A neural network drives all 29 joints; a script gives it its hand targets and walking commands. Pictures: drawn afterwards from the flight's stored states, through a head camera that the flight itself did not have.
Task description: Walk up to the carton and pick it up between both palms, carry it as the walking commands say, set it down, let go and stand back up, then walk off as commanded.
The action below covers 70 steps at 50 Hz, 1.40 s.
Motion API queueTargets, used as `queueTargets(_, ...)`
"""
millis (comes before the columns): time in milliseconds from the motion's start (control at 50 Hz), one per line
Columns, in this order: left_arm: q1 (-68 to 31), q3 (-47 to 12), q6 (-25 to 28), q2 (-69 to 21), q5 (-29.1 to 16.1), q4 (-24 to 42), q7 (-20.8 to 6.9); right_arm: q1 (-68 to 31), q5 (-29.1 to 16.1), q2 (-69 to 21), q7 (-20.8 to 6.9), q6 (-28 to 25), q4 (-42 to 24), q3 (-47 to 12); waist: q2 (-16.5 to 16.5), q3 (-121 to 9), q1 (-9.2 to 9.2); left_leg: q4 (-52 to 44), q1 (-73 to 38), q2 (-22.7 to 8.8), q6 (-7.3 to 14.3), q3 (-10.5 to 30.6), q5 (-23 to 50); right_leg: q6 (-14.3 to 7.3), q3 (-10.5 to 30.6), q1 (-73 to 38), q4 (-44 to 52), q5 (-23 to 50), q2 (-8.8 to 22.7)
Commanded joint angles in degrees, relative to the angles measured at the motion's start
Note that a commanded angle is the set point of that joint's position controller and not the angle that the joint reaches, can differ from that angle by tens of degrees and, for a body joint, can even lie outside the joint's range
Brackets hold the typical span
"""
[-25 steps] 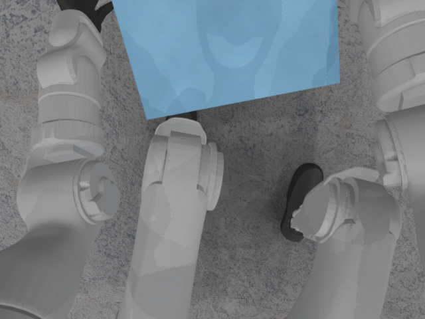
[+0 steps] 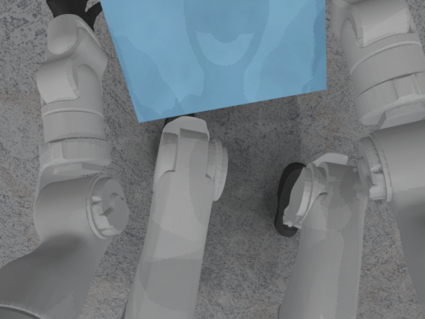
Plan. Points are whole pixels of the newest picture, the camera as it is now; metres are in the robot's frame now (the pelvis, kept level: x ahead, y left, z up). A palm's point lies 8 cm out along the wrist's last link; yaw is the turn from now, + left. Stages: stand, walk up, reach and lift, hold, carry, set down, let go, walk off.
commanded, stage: reach and lift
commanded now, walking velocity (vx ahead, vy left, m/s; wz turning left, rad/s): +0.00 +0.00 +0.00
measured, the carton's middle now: (214, 12) +0.50 +0.15 -0.25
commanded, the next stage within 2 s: none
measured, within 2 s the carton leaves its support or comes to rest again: neither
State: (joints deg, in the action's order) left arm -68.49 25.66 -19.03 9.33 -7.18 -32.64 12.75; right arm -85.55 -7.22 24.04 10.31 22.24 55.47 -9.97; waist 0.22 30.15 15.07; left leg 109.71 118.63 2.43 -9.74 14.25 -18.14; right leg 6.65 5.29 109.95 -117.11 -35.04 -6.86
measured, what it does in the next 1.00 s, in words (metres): rises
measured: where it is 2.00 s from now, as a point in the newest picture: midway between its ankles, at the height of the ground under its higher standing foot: (231, 184)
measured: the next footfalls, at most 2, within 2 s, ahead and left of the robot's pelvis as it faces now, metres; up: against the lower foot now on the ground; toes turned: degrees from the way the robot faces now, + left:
none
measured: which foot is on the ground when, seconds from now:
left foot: down 0.00-1.00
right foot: down 0.00-1.00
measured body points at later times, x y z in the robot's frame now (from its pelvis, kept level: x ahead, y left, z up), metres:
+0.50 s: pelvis -0.01 -0.02 +0.05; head +0.34 +0.07 +0.31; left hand +0.44 +0.34 -0.09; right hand +0.59 +0.00 -0.10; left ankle +0.19 +0.18 -0.39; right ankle +0.13 -0.16 -0.39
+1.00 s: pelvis +0.00 -0.02 +0.10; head +0.32 +0.08 +0.38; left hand +0.42 +0.33 -0.02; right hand +0.58 -0.01 -0.02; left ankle +0.19 +0.18 -0.39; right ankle +0.13 -0.16 -0.39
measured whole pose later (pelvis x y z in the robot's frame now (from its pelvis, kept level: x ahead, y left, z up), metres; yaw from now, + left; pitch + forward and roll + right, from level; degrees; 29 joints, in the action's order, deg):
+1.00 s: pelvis +0.00 -0.02 +0.10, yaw +2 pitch +22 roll -3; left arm -64.9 26.7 -25.0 7.9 -3.5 -26.4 12.5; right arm -80.6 -2.1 19.3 11.1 27.8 48.5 -0.6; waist -1.5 29.9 14.7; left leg 91.6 97.2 -0.1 -9.7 13.7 -16.4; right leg 4.5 4.2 90.4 -99.8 -31.6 -6.6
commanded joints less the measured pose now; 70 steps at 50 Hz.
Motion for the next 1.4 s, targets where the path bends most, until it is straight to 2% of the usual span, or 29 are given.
queueTargets(0, -43.0, -35.1, -1.9, -44.2, -6.4, 10.7, -20.4, -48.2, -9.4, -51.9, -20.0, -9.1, -32.5, -9.7, -2.9, -127.8, 2.8, -10.0, -60.6, 1.7, 4.3, -24.3, 8.9, -6.3, -15.5, -19.9, 13.6, 2.8, -5.9)
queueTargets(100, -46.0, -32.1, -2.6, -42.6, -4.5, 5.2, -21.3, -45.7, -8.0, -55.8, -21.5, -7.4, -21.5, -8.5, -4.6, -121.2, 5.26, -12.5, -52.4, 1.7, 5.4, -26.1, -2.3, -6.2, -13.7, -21.4, 17.2, -2.9, -5.1)
queueTargets(160, -48.3, -31.5, -3.4, -43.1, -4.5, 4.3, -22.0, -46.8, -7.4, -56.1, -21.6, -7.0, -20.4, -6.7, -3.0, -123.5, 5.43, -14.1, -53.5, 1.7, 5.5, -26.3, -4.5, -6.2, -13.6, -23.4, 17.6, -2.9, -5.4)
queueTargets(240, -48.8, -32.4, -4.3, -46.2, -5.6, 4.8, -22.7, -47.9, -6.5, -56.1, -21.5, -6.9, -22.7, -3.7, 0.1, -128.1, 3.66, -15.8, -59.0, 1.7, 4.9, -25.2, -2.5, -6.6, -14.3, -24.1, 17.6, -0.7, -6.0)
queueTargets(320, -47.9, -33.3, -4.5, -48.4, -6.8, 6.0, -23.5, -48.2, -6.1, -57.5, -21.5, -6.9, -27.5, -3.5, -1.2, -132.2, 2.25, -15.7, -61.6, 2.1, 4.7, -25.2, 2.7, -6.9, -14.1, -26.5, 19.5, 1.9, -6.1)
queueTargets(420, -45.2, -34.6, -4.8, -47.7, -7.6, 8.8, -23.8, -48.1, -7.0, -59.9, -21.0, -6.2, -34.0, -7.1, -5.5, -139.5, 3.0, -15.1, -62.7, 2.8, 5.2, -26.5, 10.3, -6.3, -13.8, -33.7, 21.9, 6.5, -6.6)
queueTargets(460, -43.0, -35.5, -5.2, -48.2, -7.6, 9.5, -23.6, -47.7, -7.1, -59.8, -21.1, -6.0, -36.6, -8.2, -5.6, -141.6, 3.17, -15.3, -64.9, 2.8, 5.1, -26.3, 12.2, -6.2, -14.0, -34.5, 22.4, 7.4, -6.8)
queueTargets(560, -39.8, -37.5, -6.1, -49.2, -7.3, 11.6, -23.2, -45.5, -7.4, -59.6, -21.7, -5.5, -38.9, -9.6, -3.3, -141.4, 3.36, -16.8, -70.0, 2.8, 4.9, -25.4, 13.9, -6.4, -14.4, -32.9, 23.4, 7.6, -6.9)
queueTargets(740, -39.5, -40.3, -6.9, -50.2, -7.0, 16.4, -23.0, -40.2, -8.0, -63.5, -23.1, -4.3, -37.5, -10.7, -1.5, -141.7, 3.33, -20.4, -73.5, 2.8, 5.1, -25.1, 12.5, -6.8, -13.2, -35.3, 27.3, 7.9, -6.6)
queueTargets(840, -39.8, -41.0, -7.3, -51.6, -6.7, 15.2, -23.3, -40.2, -7.3, -63.8, -23.7, -4.2, -35.8, -9.4, -0.4, -139.0, 2.61, -23.1, -74.1, 2.8, 5.0, -24.5, 8.8, -6.9, -12.7, -34.9, 29.5, 5.9, -6.2)
queueTargets(960, -40.3, -41.3, -7.5, -53.2, -7.1, 12.3, -23.9, -41.8, -6.1, -63.9, -24.1, -4.1, -35.4, -8.2, -2.3, -137.8, 1.19, -25.5, -74.3, 2.7, 5.2, -23.8, 5.6, -6.9, -12.2, -37.1, 32.2, 4.4, -5.6)
queueTargets(1020, -40.4, -41.4, -7.7, -53.4, -7.1, 11.6, -24.2, -41.7, -5.7, -64.5, -24.4, -3.9, -35.1, -8.4, -3.1, -138.3, 1.23, -26.5, -75.1, 2.6, 5.1, -23.8, 4.9, -6.9, -12.0, -39.0, 33.5, 4.1, -5.4)
queueTargets(1140, -39.9, -41.8, -8.4, -54.7, -7.4, 10.9, -24.3, -42.3, -5.3, -64.7, -25.2, -3.7, -35.6, -8.2, -2.1, -138.2, 1.28, -29.1, -79.0, 2.3, 4.9, -22.9, 3.1, -7.3, -12.0, -40.6, 35.5, 3.2, -5.2)
queueTargets(1380, -36.8, -43.2, -8.2, -56.0, -7.8, 15.2, -24.7, -36.8, -6.4, -67.6, -26.3, -3.8, -36.3, -9.4, -0.5, -139.8, 1.53, -32.9, -85.6, 2.7, 5.1, -23.5, 9.5, -8.1, -10.1, -47.3, 40.7, 8.0, -4.9)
